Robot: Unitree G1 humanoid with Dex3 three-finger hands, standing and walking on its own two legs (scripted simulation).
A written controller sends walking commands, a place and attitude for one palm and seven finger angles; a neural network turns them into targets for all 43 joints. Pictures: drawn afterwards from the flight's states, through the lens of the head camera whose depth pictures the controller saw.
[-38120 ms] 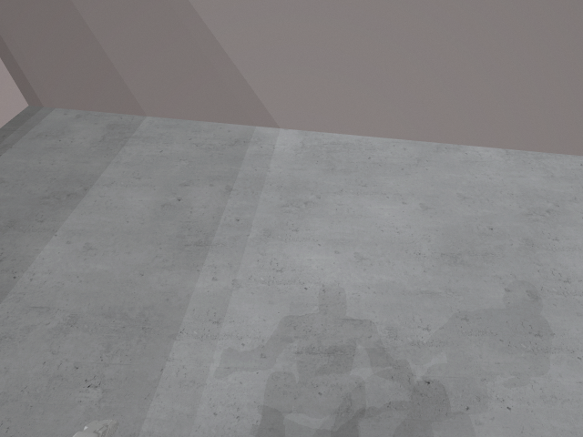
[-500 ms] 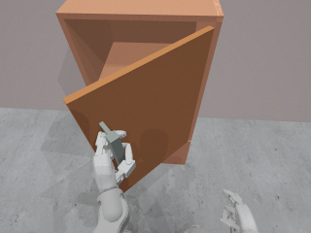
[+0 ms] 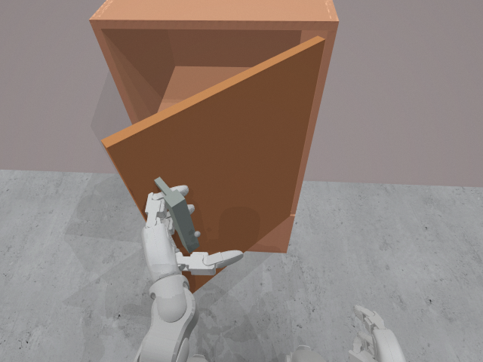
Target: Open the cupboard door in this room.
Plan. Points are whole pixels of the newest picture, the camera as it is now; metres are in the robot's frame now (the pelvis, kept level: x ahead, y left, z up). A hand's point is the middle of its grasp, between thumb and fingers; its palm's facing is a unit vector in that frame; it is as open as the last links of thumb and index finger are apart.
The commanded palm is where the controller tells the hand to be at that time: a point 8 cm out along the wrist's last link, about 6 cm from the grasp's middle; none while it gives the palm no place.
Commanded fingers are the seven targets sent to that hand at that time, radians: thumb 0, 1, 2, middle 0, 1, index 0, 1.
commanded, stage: open thumb and fingers to let go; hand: left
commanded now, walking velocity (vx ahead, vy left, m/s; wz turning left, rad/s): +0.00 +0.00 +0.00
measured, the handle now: (176, 216) +0.34 +0.13 +0.05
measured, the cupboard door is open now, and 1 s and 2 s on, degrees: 44 46 46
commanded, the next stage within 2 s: slide the hand sideways off the handle in 0.24 s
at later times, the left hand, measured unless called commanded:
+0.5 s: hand (192, 255) +0.27 +0.09 +0.06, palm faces -0.07 -0.99 -0.10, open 15.8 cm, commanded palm +0.25 +0.14 +0.05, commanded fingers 0.00 -0.50 0.30 -0.15 -0.30 -0.15 -0.30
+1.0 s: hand (170, 279) +0.23 +0.12 +0.06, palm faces -0.05 -1.00 -0.04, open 16.3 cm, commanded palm +0.20 +0.18 +0.05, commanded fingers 0.00 -0.50 0.30 -0.15 -0.30 -0.15 -0.30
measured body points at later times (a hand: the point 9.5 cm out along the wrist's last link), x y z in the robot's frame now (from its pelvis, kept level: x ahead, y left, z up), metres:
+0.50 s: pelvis -0.01 +0.02 +0.00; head +0.04 +0.00 +0.44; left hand +0.27 +0.15 +0.06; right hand +0.17 -0.21 -0.10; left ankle -0.01 +0.16 -0.68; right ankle +0.05 -0.12 -0.68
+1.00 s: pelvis +0.00 +0.02 -0.02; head +0.05 +0.00 +0.43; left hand +0.23 +0.17 +0.06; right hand +0.19 -0.20 -0.09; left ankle -0.01 +0.16 -0.68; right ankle +0.05 -0.12 -0.68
